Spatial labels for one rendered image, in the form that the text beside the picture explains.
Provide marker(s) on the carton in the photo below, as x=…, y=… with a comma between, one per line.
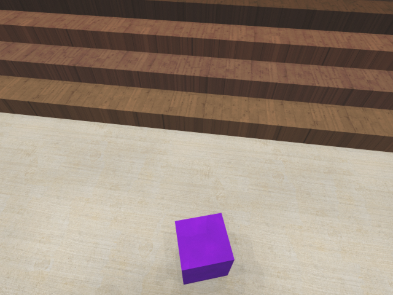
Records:
x=204, y=248

